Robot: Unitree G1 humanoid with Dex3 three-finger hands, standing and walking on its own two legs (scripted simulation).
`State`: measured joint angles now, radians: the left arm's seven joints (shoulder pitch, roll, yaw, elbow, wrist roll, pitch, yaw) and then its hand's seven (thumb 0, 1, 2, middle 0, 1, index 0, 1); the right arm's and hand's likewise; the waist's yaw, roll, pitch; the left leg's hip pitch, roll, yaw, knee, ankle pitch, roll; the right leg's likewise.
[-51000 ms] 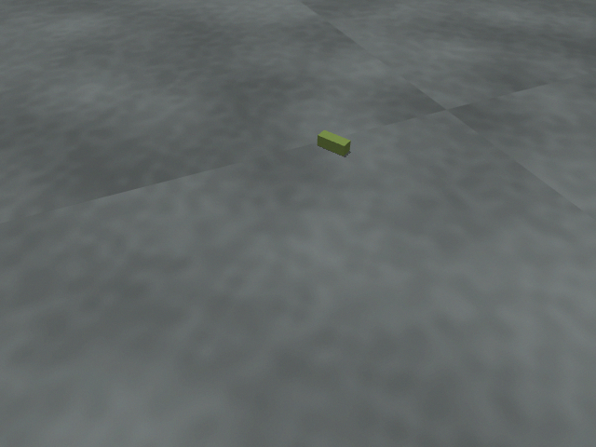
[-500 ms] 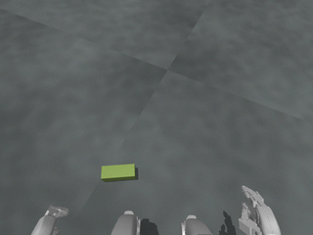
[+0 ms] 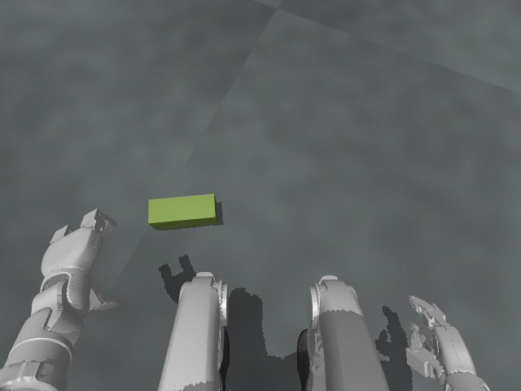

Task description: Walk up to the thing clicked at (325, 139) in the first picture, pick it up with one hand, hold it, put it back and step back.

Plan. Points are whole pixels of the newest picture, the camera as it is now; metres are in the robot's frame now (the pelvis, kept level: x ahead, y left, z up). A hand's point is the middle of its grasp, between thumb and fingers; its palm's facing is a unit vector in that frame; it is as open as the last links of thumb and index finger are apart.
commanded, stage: rise first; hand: left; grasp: from above
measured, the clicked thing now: (184, 212) +0.51 +0.23 -0.46
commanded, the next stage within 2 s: none
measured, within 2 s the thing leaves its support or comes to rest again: neither
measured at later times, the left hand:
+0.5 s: hand (133, 231) +0.40 +0.29 -0.26, palm faces -0.44 -0.06 -0.89, open 14.3 cm
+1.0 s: hand (149, 222) +0.44 +0.28 -0.31, palm faces -0.44 -0.05 -0.89, open 14.2 cm
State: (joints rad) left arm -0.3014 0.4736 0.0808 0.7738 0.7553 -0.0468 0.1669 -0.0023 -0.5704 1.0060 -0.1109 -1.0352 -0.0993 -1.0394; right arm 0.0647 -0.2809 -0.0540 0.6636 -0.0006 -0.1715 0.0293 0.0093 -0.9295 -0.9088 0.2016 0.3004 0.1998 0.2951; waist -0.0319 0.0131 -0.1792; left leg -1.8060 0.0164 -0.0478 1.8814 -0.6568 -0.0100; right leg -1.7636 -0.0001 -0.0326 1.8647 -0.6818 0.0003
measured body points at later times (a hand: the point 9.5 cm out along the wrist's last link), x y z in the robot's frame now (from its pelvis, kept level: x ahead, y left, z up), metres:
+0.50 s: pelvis -0.02 +0.01 -0.11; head +0.19 +0.05 +0.28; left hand +0.42 +0.29 -0.21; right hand +0.05 -0.28 -0.23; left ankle +0.07 +0.12 -0.46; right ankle +0.07 -0.12 -0.46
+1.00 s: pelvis -0.02 +0.01 -0.15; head +0.22 +0.05 +0.23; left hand +0.46 +0.28 -0.26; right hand +0.04 -0.27 -0.27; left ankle +0.07 +0.12 -0.46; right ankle +0.07 -0.12 -0.46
